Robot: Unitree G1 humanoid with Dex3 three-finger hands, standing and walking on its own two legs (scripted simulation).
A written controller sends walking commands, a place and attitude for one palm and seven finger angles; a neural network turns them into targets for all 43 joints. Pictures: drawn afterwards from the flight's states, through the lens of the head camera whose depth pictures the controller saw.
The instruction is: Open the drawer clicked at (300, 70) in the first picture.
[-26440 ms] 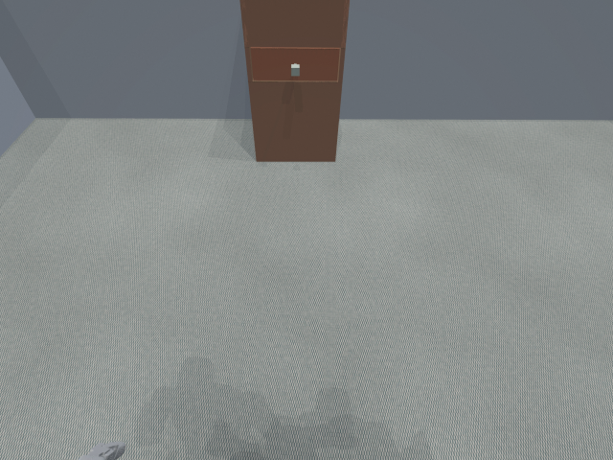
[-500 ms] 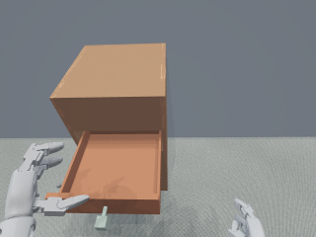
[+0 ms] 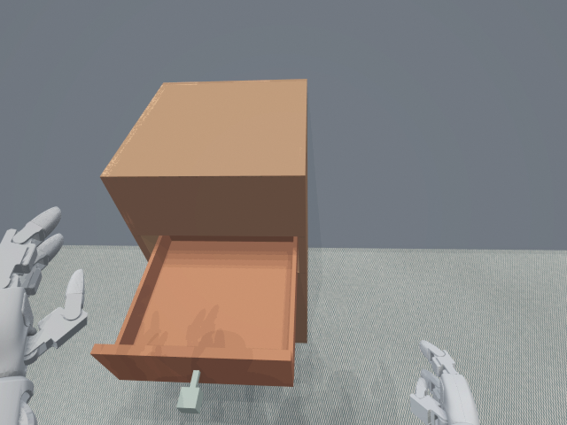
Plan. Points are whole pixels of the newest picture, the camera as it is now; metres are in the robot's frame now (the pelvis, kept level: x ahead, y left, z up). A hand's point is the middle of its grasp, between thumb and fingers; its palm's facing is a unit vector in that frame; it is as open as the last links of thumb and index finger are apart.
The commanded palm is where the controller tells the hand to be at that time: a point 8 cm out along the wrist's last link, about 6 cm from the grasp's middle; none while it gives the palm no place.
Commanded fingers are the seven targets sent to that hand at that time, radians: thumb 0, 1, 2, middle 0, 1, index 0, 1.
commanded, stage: draw the hand back to the body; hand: left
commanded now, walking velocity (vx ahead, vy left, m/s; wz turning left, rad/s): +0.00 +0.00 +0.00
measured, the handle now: (192, 390) +0.23 +0.23 -0.24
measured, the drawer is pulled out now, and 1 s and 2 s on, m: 0.30 0.30 0.30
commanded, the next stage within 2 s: step back with the hand held close in 0.14 s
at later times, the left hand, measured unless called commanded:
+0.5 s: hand (82, 315) +0.19 +0.24 +0.15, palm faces +0.27 -0.83 -0.49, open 7.4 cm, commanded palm +0.12 +0.29 +0.18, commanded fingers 0.00 0.90 0.90 -0.20 -0.30 -0.20 -0.30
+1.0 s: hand (31, 398) +0.10 +0.24 +0.16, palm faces +0.38 -0.82 -0.43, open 7.4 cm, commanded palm +0.04 +0.29 +0.18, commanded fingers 0.00 0.90 0.90 -0.20 -0.30 -0.20 -0.30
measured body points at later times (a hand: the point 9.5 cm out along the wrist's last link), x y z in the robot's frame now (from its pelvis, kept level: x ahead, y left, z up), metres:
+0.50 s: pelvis -0.02 +0.02 +0.00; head +0.02 +0.00 +0.45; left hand +0.17 +0.28 +0.17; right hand +0.17 -0.22 -0.09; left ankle -0.03 +0.13 -0.74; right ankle -0.03 -0.12 -0.74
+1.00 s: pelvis -0.09 +0.01 -0.01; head -0.06 +0.01 +0.44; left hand +0.08 +0.28 +0.18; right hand +0.09 -0.23 -0.09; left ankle -0.05 +0.12 -0.74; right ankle -0.03 -0.12 -0.74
